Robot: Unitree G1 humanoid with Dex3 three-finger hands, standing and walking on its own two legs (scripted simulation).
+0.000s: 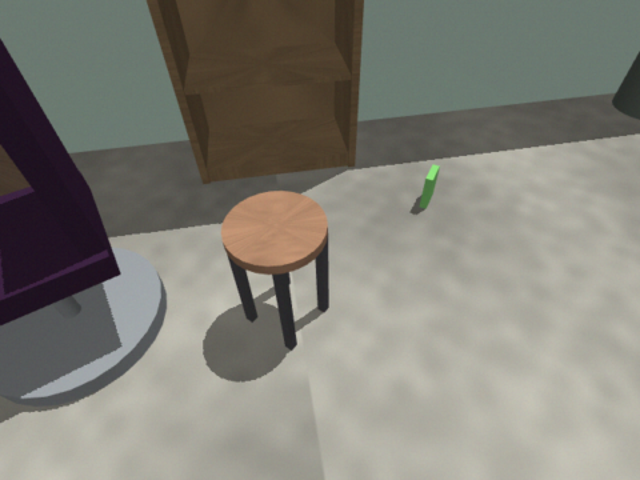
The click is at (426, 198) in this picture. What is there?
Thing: carton on end
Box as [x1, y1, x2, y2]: [419, 164, 439, 208]
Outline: 433,164 425,179 419,206 425,208 432,194 439,167
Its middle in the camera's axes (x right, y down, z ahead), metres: +0.50 -0.23 +1.82
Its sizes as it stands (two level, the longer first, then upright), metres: 0.117 0.033 0.171
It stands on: the floor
